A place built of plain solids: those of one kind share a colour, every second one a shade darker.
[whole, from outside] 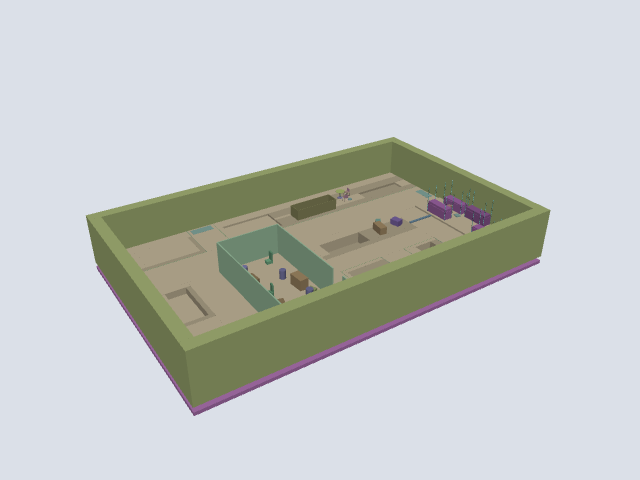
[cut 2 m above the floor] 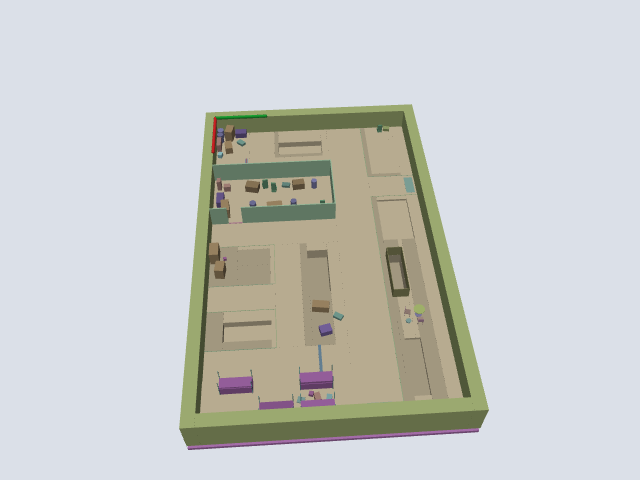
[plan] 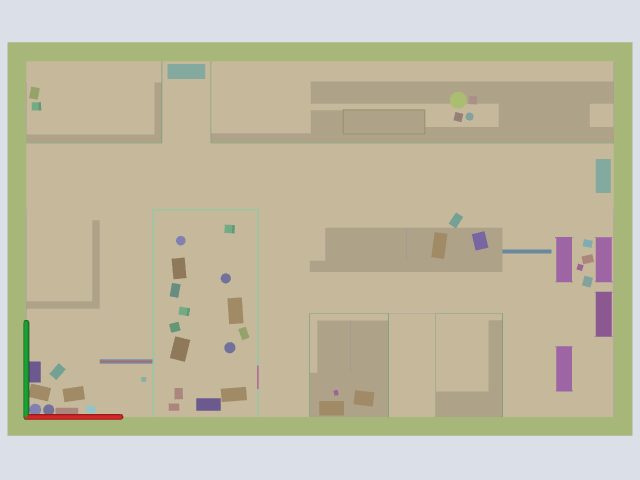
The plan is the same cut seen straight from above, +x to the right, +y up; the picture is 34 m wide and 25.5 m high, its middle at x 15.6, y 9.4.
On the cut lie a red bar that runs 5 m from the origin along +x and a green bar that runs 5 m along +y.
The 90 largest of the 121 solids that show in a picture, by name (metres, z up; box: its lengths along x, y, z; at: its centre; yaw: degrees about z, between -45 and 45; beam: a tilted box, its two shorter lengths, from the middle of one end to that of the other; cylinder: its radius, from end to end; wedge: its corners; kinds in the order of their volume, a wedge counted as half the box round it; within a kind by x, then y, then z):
{
 "floor_1": {"box": [1.75, 4.3, 1.32], "at": [0.88, 8.3, -0.66]},
 "floor_2": {"box": [2.0, 2.77, 1.32], "at": [1.0, 16.39, -0.66]},
 "floor_3": {"box": [3.9, 3.25, 1.0], "at": [1.95, 1.62, -0.5]},
 "floor_4": {"box": [3.9, 2.5, 1.0], "at": [1.95, 4.5, -0.5]},
 "floor_5": {"box": [3.9, 0.4, 1.32], "at": [1.95, 5.95, -0.66]},
 "floor_6": {"box": [3.9, 0.6, 1.32], "at": [1.95, 10.75, -0.66]},
 "floor_7": {"box": [1.75, 4.3, 0.72], "at": [2.62, 8.3, -0.96]},
 "floor_8": {"box": [7.2, 0.45, 1.32], "at": [3.6, 14.78, -0.66]},
 "floor_9": {"box": [7.2, 1.13, 1.32], "at": [3.6, 18.34, -0.66]},
 "floor_10": {"box": [0.4, 4.3, 1.32], "at": [3.7, 8.3, -0.66]},
 "floor_11": {"box": [4.81, 2.77, 1.32], "at": [4.41, 16.39, -0.66]},
 "floor_12": {"box": [2.8, 11.05, 1.0], "at": [5.3, 5.53, -0.5]},
 "floor_13": {"box": [0.39, 2.77, 1.32], "at": [7.0, 16.39, -0.66]},
 "floor_14": {"box": [2.6, 4.35, 1.0], "at": [8.5, 16.73, -0.5]},
 "floor_15": {"box": [5.65, 11.05, 1.0], "at": [9.53, 5.53, -0.5]},
 "floor_16": {"box": [0.5, 2.77, 1.32], "at": [10.05, 16.43, -0.66]},
 "floor_17": {"box": [4.81, 2.77, 1.13], "at": [12.71, 16.43, -0.76]},
 "floor_18": {"box": [2.7, 11.05, 1.0], "at": [13.7, 5.53, -0.5]},
 "floor_19": {"box": [0.4, 2.77, 1.32], "at": [15.25, 3.73, -0.66]},
 "floor_20": {"box": [0.85, 1.75, 1.32], "at": [15.47, 9.18, -0.66]},
 "floor_21": {"box": [31.2, 3.5, 1.0], "at": [15.6, 12.8, -0.5]},
 "floor_22": {"box": [1.74, 1.24, 1.32], "at": [15.98, 15.67, -0.66]},
 "floor_23": {"box": [1.75, 2.77, 1.32], "at": [16.32, 3.73, -0.66]},
 "floor_24": {"box": [4.2, 2.35, 1.32], "at": [17.15, 1.18, -0.66]},
 "floor_25": {"box": [4.2, 0.38, 1.32], "at": [17.15, 5.31, -0.66]},
 "floor_26": {"box": [4.3, 1.75, 0.28], "at": [18.05, 9.18, -1.18]},
 "floor_27": {"box": [2.05, 2.77, 1.32], "at": [18.23, 3.73, -0.66]},
 "floor_28": {"box": [4.3, 1.24, 0.27], "at": [19.0, 15.67, -1.19]},
 "floor_29": {"box": [9.99, 0.35, 1.32], "at": [20.11, 16.46, -0.66]},
 "floor_30": {"box": [10.25, 2.2, 1.0], "at": [20.18, 6.6, -0.5]},
 "floor_31": {"box": [10.25, 0.6, 1.32], "at": [20.18, 8.0, -0.66]},
 "floor_32": {"box": [10.25, 1.0, 1.32], "at": [20.18, 10.55, -0.66]},
 "floor_33": {"box": [2.5, 5.5, 1.0], "at": [20.5, 2.75, -0.5]},
 "floor_34": {"box": [21.4, 0.5, 1.32], "at": [20.5, 14.8, -0.66]},
 "floor_35": {"box": [21.4, 1.08, 1.32], "at": [20.5, 18.36, -0.66]},
 "floor_36": {"box": [1.05, 3.79, 1.32], "at": [22.27, 3.25, -0.66]},
 "floor_37": {"box": [5.1, 1.75, 1.32], "at": [22.75, 9.18, -0.66]},
 "floor_38": {"box": [3.95, 0.89, 1.32], "at": [23.12, 15.85, -0.66]},
 "floor_39": {"box": [16.09, 1.18, 1.32], "at": [23.16, 17.23, -0.66]},
 "floor_40": {"box": [3.55, 1.35, 1.32], "at": [23.52, 0.68, -0.66]},
 "floor_41": {"box": [3.55, 0.36, 1.32], "at": [23.52, 5.32, -0.66]},
 "floor_42": {"box": [1.75, 3.79, 0.67], "at": [23.68, 3.25, -0.98]},
 "floor_43": {"box": [0.75, 3.79, 1.32], "at": [24.93, 3.25, -0.66]},
 "floor_44": {"box": [10.05, 0.35, 1.32], "at": [26.18, 15.22, -0.66]},
 "floor_45": {"box": [2.6, 11.05, 1.0], "at": [26.6, 5.53, -0.5]},
 "floor_46": {"box": [4.81, 1.24, 1.1], "at": [27.5, 16.02, -0.77]},
 "floor_47": {"box": [3.3, 11.05, 1.16], "at": [29.55, 5.53, -0.42]},
 "floor_48": {"box": [1.29, 1.24, 1.32], "at": [30.55, 16.02, -0.66]},
 "wall_1": {"box": [1.0, 18.9, 4.6], "at": [-0.5, 9.45, 1.3]},
 "wall_2": {"box": [33.2, 1.0, 4.6], "at": [15.6, -0.5, 1.3]},
 "wall_3": {"box": [33.2, 1.0, 4.6], "at": [15.6, 19.4, 1.3]},
 "wall_4": {"box": [1.0, 18.9, 4.6], "at": [31.7, 9.45, 1.3]},
 "floor_base_1": {"box": [33.2, 20.9, 0.3], "at": [15.6, 9.45, -1.57]},
 "piece_1": {"box": [0.85, 2.4, 0.82], "at": [28.57, 2.56, 0.57]},
 "piece_2": {"box": [0.77, 2.32, 0.13], "at": [28.57, 2.56, 1.04]},
 "piece_3": {"box": [0.85, 2.4, 0.82], "at": [28.57, 8.36, 0.57]},
 "piece_4": {"box": [0.77, 2.32, 0.24], "at": [28.57, 8.36, 1.1]},
 "piece_5": {"box": [0.85, 2.4, 0.82], "at": [30.67, 5.46, 0.57]},
 "piece_6": {"box": [0.77, 2.32, 0.23], "at": [30.67, 5.46, 1.09]},
 "piece_7": {"box": [0.85, 2.4, 0.82], "at": [30.67, 8.36, 0.57]},
 "piece_8": {"box": [0.77, 2.32, 0.11], "at": [30.67, 8.36, 1.03]},
 "pallet_load_1": {"box": [1.09, 0.73, 1.22], "at": [0.7, 1.3, 0.61], "yaw": -13.3},
 "pallet_load_2": {"box": [1.11, 0.71, 0.71], "at": [2.52, 1.21, 0.35], "yaw": 8.2},
 "pallet_load_3": {"box": [0.7, 1.1, 0.69], "at": [8.11, 7.89, 0.34], "yaw": 5.5},
 "pallet_load_4": {"box": [0.83, 1.2, 0.69], "at": [8.17, 3.61, 0.34], "yaw": -14.0},
 "pallet_load_5": {"box": [1.35, 0.71, 1.08], "at": [11.02, 1.19, 0.54], "yaw": 4.5},
 "pallet_load_6": {"box": [0.77, 1.38, 0.97], "at": [11.11, 5.64, 0.48], "yaw": 3.7},
 "pallet_load_7": {"box": [1.31, 0.78, 1.27], "at": [16.21, 0.46, 0.64]},
 "pallet_load_8": {"box": [1.04, 0.76, 1.1], "at": [17.93, 0.99, 0.55], "yaw": -6.8},
 "pallet_load_9": {"box": [0.69, 1.35, 0.69], "at": [21.94, 9.11, 0.34], "yaw": -7.8},
 "part_1": {"box": [0.1, 10.95, 2.85], "at": [6.75, 5.47, 1.38]},
 "part_2": {"box": [5.65, 0.1, 2.85], "at": [9.53, 11.0, 1.38]},
 "part_3": {"box": [0.1, 1.48, 2.85], "at": [12.3, 0.74, 1.38]},
 "part_4": {"box": [0.1, 8.22, 2.85], "at": [12.3, 6.84, 1.38]},
 "sack_pile_1": {"box": [0.7, 1.12, 0.57], "at": [0.42, 2.39, 0.28]},
 "sack_pile_2": {"box": [1.3, 0.66, 0.65], "at": [9.67, 0.66, 0.33]},
 "sack_pile_3": {"box": [0.7, 0.9, 0.52], "at": [24.11, 9.35, 0.26], "yaw": 13.4},
 "barrel_1": {"cylinder": 0.32, "from": [0.47, 0.39, 0.0], "to": [0.47, 0.39, 0.89]},
 "barrel_2": {"cylinder": 0.3, "from": [1.19, 0.37, 0.0], "to": [1.19, 0.37, 0.92]},
 "barrel_3": {"cylinder": 0.26, "from": [8.2, 9.36, 0.0], "to": [8.2, 9.36, 0.87]},
 "barrel_4": {"cylinder": 0.27, "from": [10.6, 7.36, 0.0], "to": [10.6, 7.36, 0.78]},
 "barrel_5": {"cylinder": 0.29, "from": [10.81, 3.67, 0.0], "to": [10.81, 3.67, 0.98]},
 "crate_stack_1": {"box": [1.21, 0.42, 0.88], "at": [2.15, 0.28, 0.44]},
 "crate_stack_2": {"box": [0.56, 0.38, 1.1], "at": [7.84, 0.52, 0.55]},
 "crate_stack_3": {"box": [0.45, 0.6, 0.6], "at": [8.09, 1.23, 0.3], "yaw": 0.8},
 "crate_stack_4": {"box": [0.6, 0.43, 0.57], "at": [29.82, 8.38, 0.45], "yaw": 12.7},
 "rail_1": {"box": [4.38, 0.04, 1.05], "at": [19.0, 15.03, 0.53]},
 "rail_2": {"box": [4.38, 0.04, 1.05], "at": [19.0, 16.31, 0.53]},
 "sack_1": {"box": [0.5, 0.77, 0.26], "at": [1.66, 2.41, 0.13], "yaw": -40.9},
 "low_mat_1": {"box": [2.0, 0.8, 0.06], "at": [8.5, 18.35, -0.02]}
}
